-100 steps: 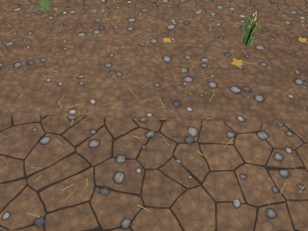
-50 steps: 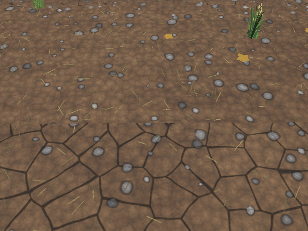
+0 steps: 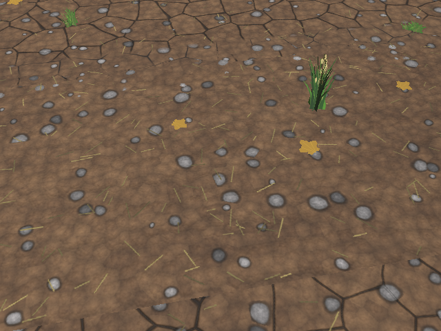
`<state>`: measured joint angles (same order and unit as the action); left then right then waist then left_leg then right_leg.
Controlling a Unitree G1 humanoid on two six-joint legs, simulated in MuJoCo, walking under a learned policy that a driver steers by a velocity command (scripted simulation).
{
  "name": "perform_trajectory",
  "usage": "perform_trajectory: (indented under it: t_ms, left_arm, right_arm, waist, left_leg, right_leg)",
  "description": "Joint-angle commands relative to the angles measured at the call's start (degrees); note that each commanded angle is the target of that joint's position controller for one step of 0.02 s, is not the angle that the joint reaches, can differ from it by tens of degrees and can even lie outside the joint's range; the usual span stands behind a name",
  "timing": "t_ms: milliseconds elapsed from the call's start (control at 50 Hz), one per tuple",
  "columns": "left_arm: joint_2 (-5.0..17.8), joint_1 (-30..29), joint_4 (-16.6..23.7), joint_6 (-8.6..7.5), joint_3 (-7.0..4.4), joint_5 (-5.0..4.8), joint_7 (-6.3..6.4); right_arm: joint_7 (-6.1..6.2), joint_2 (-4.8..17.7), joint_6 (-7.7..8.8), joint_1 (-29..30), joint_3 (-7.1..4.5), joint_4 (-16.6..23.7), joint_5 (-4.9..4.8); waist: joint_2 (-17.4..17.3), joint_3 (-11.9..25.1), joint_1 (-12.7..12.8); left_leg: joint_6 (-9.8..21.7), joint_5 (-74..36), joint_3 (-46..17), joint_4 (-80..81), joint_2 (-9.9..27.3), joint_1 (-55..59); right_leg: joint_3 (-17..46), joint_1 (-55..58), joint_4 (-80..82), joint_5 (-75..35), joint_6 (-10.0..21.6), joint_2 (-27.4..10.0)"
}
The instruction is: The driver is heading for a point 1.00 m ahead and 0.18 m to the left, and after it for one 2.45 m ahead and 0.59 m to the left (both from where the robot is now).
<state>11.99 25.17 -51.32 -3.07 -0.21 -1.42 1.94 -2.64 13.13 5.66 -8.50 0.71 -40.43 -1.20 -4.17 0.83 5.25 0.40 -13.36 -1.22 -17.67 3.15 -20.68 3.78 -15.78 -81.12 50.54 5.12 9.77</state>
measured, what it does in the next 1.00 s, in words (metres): goes down, turning left: right foot, then left foot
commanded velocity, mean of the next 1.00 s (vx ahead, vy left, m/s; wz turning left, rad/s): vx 0.50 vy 0.00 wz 0.38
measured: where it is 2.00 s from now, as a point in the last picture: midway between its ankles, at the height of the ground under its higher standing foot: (193, 196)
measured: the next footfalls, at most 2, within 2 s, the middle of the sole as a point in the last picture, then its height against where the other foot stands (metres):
right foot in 0.36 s outside the picture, level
left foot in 0.92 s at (199, 320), level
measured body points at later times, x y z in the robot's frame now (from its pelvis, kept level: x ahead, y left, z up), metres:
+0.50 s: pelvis +0.26 -0.07 -0.02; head +0.27 -0.09 +0.43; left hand +0.35 +0.21 -0.12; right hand +0.36 -0.33 -0.16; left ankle +0.18 +0.08 -0.66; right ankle +0.32 -0.17 -0.76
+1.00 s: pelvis +0.49 +0.04 -0.03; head +0.52 +0.07 +0.41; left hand +0.39 +0.31 -0.17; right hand +0.77 -0.09 -0.13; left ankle +0.52 +0.14 -0.76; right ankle +0.41 -0.16 -0.66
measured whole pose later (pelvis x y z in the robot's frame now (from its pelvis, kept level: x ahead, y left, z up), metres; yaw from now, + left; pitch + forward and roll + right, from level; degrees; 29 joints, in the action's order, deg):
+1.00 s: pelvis +0.49 +0.04 -0.03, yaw +28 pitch +2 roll +0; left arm 15.3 15.9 -52.7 -6.1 -4.3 -1.9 0.1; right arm -2.0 14.3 2.0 -5.7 -4.7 -40.5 -0.9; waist 0.4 -2.6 2.0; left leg 6.1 11.1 2.2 -33.3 -4.2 -25.1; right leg -1.2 -17.7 -68.2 26.2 -0.1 -4.8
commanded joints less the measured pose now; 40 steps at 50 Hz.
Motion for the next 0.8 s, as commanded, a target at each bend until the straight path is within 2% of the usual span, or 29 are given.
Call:
perform_trajectory:
  t_ms: [20, 40, 60, 80, 100, 120, 140, 160, 180, 200, 220, 240, 260, 280, 320, 340, 360, 380, 400, 420, 440, 460, 480, 500, 540, 600, 700, 760, 800]
  left_arm:
    - [1.0, 10.35, 1.86, -0.27, 0.2, -1.91, -0.88]
    - [2.79, 4.79, 4.81, -1.87, -0.03, -2.77, -1.11]
    - [3.19, -2.93, 8.93, -2.97, 0.2, -5.04, -1.01]
    - [5.76, -10.87, 10.25, -2.63, -0.67, -3.97, -0.09]
    - [8.01, -17.43, 11.97, -2.12, -1.62, -3.01, 0.4]
    - [6.91, -16.96, 11.84, -1.46, -1.45, -1.01, 0.42]
    - [5.28, -16.69, 12.93, -1.12, -1.39, 0.21, 0.25]
    - [4.55, -14.33, 12.36, -1.53, -1.37, 1.96, 0.24]
    - [3.74, -13.34, 11.96, -1.94, -1.21, 3.16, -0.01]
    - [3.48, -14.15, 12.21, -2.24, -1.43, 2.63, -0.41]
    - [3.72, -15.22, 12.32, -2.21, -1.56, 1.45, -0.72]
    - [4.1, -16.52, 12.96, -1.94, -1.5, 0.42, -0.91]
    - [5.13, -18.12, 13.44, -1.8, -1.78, 0.07, -1.06]
    - [5.87, -19.66, 13.7, -1.7, -2.16, -0.01, -1.06]
    - [7.66, -20.76, 13.97, -1.92, -3.34, 0.01, -1.31]
    - [8.13, -18.45, 13.37, -2.16, -3.88, 0.0, -1.41]
    - [9.35, -12.01, 11.8, -2.48, -4.72, 0.09, -1.32]
    - [12.84, -3.09, 10.02, -2.56, -5.67, 0.84, -1.45]
    - [17.44, 3.05, 7.39, -2.31, -6.97, 1.41, -2.45]
    - [13.39, 1.37, 7.73, -2.75, -5.97, 1.19, -2.82]
    - [11.58, -3.13, 8.06, -2.86, -5.42, 1.12, -2.72]
    - [9.44, -8.6, 8.77, -2.93, -4.84, 1.72, -2.69]
    - [7.7, -12.25, 8.57, -2.83, -4.53, 2.15, -2.59]
    - [6.87, -13.77, 8.21, -2.98, -4.44, 2.32, -2.31]
    - [6.78, -12.66, 6.76, -3.47, -4.74, 2.09, -1.95]
    - [8.1, -9.45, 3.92, -3.59, -5.43, 1.81, -1.02]
    - [9.12, -8.15, 1.58, -2.84, -5.77, 1.55, 0.11]
    - [10.34, -5.33, -0.07, -2.1, -6.2, 1.15, 0.28]
    - [11.31, -4.53, -0.71, -1.4, -6.54, 0.74, 0.18]
  right_arm:
    - [-0.59, 9.26, -0.2, -32.61, -4.73, -8.54, 0.52]
    - [0.27, 10.98, -1.63, -33.38, -5.67, -9.01, -0.3]
    - [2.36, 16.03, -2.25, -28.01, -7.45, -11.1, -0.64]
    - [3.61, 10.69, -2.57, -20.47, -5.94, -8.61, 0.4]
    - [4.15, 7.54, -1.18, -15.64, -4.42, -7.98, 1.3]
    - [3.6, 5.11, 0.03, -11.43, -3.27, -8.15, 1.74]
    - [3.73, 5.12, 0.21, -5.34, -2.86, -7.35, 1.29]
    - [3.75, 6.39, -0.09, -2.98, -3.48, -6.5, 1.49]
    - [4.05, 8.25, -0.01, -2.43, -4.04, -5.68, 0.99]
    - [4.23, 9.81, 0.19, -4.46, -4.65, -6.01, 0.29]
    - [4.35, 11.42, 0.31, -6.73, -5.26, -6.97, -0.51]
    - [4.56, 12.16, 0.06, -7.39, -5.77, -7.27, -1.42]
    - [4.69, 11.44, -0.28, -8.02, -6.04, -7.23, -1.93]
    - [4.66, 10.59, -0.81, -9.85, -6.14, -7.67, -2.05]
    - [4.39, 9.7, -2.09, -13.4, -6.49, -7.96, -1.13]
    - [4.42, 8.52, -2.7, -14.63, -6.31, -7.97, -0.63]
    - [4.25, 5.61, -3.02, -15.41, -5.51, -7.84, -0.17]
    - [3.81, 0.31, -2.83, -18.52, -4.18, -7.35, 1.18]
    - [3.63, -0.21, -1.58, -22.12, -3.81, -4.86, -1.06]
    - [3.91, 5.77, -1.22, -18.02, -5.52, -5.53, -1.41]
    - [4.16, 7.5, -1.39, -12.03, -6.11, -3.79, -1.09]
    - [4.35, 7.27, -1.89, -10.16, -6.26, -3.88, -0.39]
    - [4.3, 7.13, -2.34, -9.87, -6.59, -3.75, 0.02]
    - [4.07, 6.82, -2.93, -10.01, -6.75, -3.57, 0.02]
    - [3.6, 5.17, -3.77, -8.52, -6.68, -3.04, 0.03]
    - [3.42, 3.83, -4.32, -4.72, -6.46, -1.28, 0.44]
    - [1.92, 2.93, -4.16, 3.61, -5.96, 1.6, 0.26]
    - [0.68, 2.08, -4.07, 9.68, -5.37, 4.06, 0.1]
    - [-0.17, 2.23, -4.03, 12.26, -5.31, 5.52, -0.17]
  waist:
    - [-8.17, 19.37, -12.09]
    - [-8.81, 18.12, -13.88]
    - [-9.21, 15.15, -11.63]
    - [2.77, 8.25, -10.4]
    - [4.76, 1.77, -8.79]
    - [5.71, -3.17, -5.34]
    - [3.66, -10.76, -1.2]
    - [-0.26, -8.89, -0.81]
    - [-1.84, -5.04, -0.76]
    - [-2.63, -1.24, -1.5]
    - [-2.34, 0.53, -2.06]
    - [-2.37, 0.61, -2.5]
    - [-1.11, -0.29, -3.34]
    - [-0.03, -0.52, -4.44]
    - [0.4, -0.32, -5.51]
    - [0.23, 0.17, -4.58]
    - [1.32, 2.84, -1.78]
    - [12.9, 9.92, -0.25]
    - [31.12, 13.8, -1.31]
    - [19.95, 8.26, -0.02]
    - [15.01, 3.01, -0.51]
    - [11.44, 1.68, -2.32]
    - [12.29, 0.99, -4.33]
    - [13.24, 1.15, -5.52]
    - [10.96, 1.6, -5.71]
    - [8.06, 0.93, -5.06]
    - [8.33, -1.82, -3.12]
    - [7.66, -4.44, -1.08]
    - [7.78, -5.57, -0.67]
  left_leg:
    - [15.35, -11.35, -20.29, -22.98, 18.79, 58.1]
    - [19.75, 10.91, -26.83, -15.15, 20.29, 55.41]
    - [23.69, 44.67, -41.54, -2.64, 24.49, 51.43]
    - [21.71, 50.99, -44.34, 3.6, 24.24, 38.72]
    - [19.06, 49.31, -43.45, 4.95, 23.11, 27.71]
    - [16.76, 47.12, -38.37, 5.36, 19.25, 14.7]
    - [13.97, 39.27, -26.58, 7.8, 12.67, -3.32]
    - [12.32, 31.93, -15.97, 8.69, 5.45, -12.8]
    - [11.03, 23.03, -8.95, 7.87, 1.69, -19.13]
    - [11.06, 18.73, -7.05, 7.82, 1.15, -20.0]
    - [11.48, 19.02, -8.29, 8.36, 2.99, -16.04]
    - [11.48, 20.99, -10.4, 7.61, 5.05, -9.97]
    - [11.1, 24.3, -12.55, 6.05, 6.32, -5.45]
    - [10.62, 27.66, -14.36, 4.33, 7.25, -1.83]
    - [9.1, 32.79, -16.56, -0.96, 6.96, 1.02]
    - [7.92, 34.63, -16.83, -4.38, 5.36, 0.67]
    - [5.92, 35.55, -14.55, -13.17, 1.71, -2.75]
    - [2.87, 43.16, -7.27, -36.08, -4.13, -13.06]
    - [2.68, 46.66, -5.84, -52.46, -7.54, -29.06]
    - [2.78, 41.55, -9.08, -60.18, -4.75, -34.08]
    - [3.48, 34.69, -8.37, -60.05, -3.09, -35.93]
    - [3.16, 29.54, -7.93, -56.93, -1.02, -31.94]
    - [2.72, 26.8, -8.12, -53.23, 0.32, -29.37]
    - [2.38, 25.75, -7.8, -50.92, 1.67, -25.65]
    - [1.82, 22.73, -6.72, -49.01, 1.57, -24.5]
    - [1.24, 18.08, -7.55, -42.94, 1.29, -26.98]
    - [1.24, 9.05, -2.89, -28.82, 0.88, -23.44]
    - [2.19, 10.13, -0.01, -23.67, 0.92, -23.25]
    - [3.41, 14.33, 1.81, -21.15, 0.6, -22.97]
  right_leg:
    - [7.97, -43.76, -38.29, -0.05, -1.22, -3.61]
    - [7.37, -51.39, -39.71, -4.93, -1.71, -6.08]
    - [2.76, -59.72, -35.05, -15.38, -2.7, -9.51]
    - [-0.38, -57.84, -31.74, -20.49, -3.57, -12.15]
    - [3.71, -55.94, -20.44, -28.95, -2.91, -14.43]
    - [4.13, -50.59, -13.46, -32.04, -2.93, -16.59]
    - [4.1, -41.61, 1.51, -35.44, -4.72, -18.06]
    - [1.33, -27.85, 13.37, -41.31, -5.99, -16.76]
    - [-0.78, -13.86, 24.55, -49.01, -6.92, -15.39]
    - [-1.23, -4.81, 29.8, -54.65, -8.47, -13.54]
    - [-0.96, -2.89, 34.08, -56.16, -9.44, -12.62]
    - [0.36, -5.18, 39.13, -54.62, -9.62, -13.04]
    - [1.38, -7.2, 43.41, -53.91, -9.45, -13.45]
    - [1.14, -8.09, 46.5, -52.66, -9.19, -13.06]
    - [-0.39, -6.15, 48.68, -46.28, -7.86, -12.2]
    - [-1.29, -2.66, 49.69, -43.16, -6.84, -11.93]
    - [-0.03, 5.9, 50.48, -39.9, -5.01, -13.85]
    - [11.85, 20.28, 50.47, -37.52, -1.58, -25.27]
    - [41.23, 28.16, 63.88, -16.88, 5.95, -35.67]
    - [41.49, 25.45, 66.8, -9.18, 5.94, -34.02]
    - [31.76, 19.48, 66.39, -15.44, 4.16, -32.03]
    - [22.85, 14.07, 66.5, -26.45, 3.07, -28.53]
    - [17.06, 10.87, 66.84, -33.84, 2.76, -26.55]
    - [12.55, 8.34, 67.92, -38.47, 2.08, -25.37]
    - [7.36, 8.14, 69.74, -44.87, 2.66, -25.0]
    - [1.99, 10.64, 71.02, -51.8, 3.41, -26.18]
    - [-7.49, 11.38, 72.24, -52.49, 2.12, -24.97]
    - [-10.39, 14.95, 71.31, -53.28, 1.93, -26.25]
    - [-11.79, 18.05, 69.48, -56.24, 1.53, -27.19]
